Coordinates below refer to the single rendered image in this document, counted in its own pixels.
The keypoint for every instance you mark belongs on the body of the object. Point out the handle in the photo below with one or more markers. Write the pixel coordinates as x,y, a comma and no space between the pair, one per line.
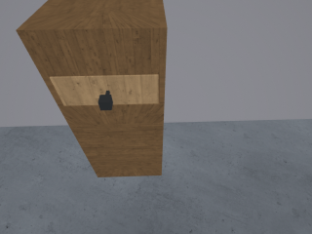
105,102

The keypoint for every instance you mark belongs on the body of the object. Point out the drawer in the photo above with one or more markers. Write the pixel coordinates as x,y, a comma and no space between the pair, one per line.
124,89

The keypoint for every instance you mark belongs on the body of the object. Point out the cabinet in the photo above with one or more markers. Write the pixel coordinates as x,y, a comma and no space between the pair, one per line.
105,38

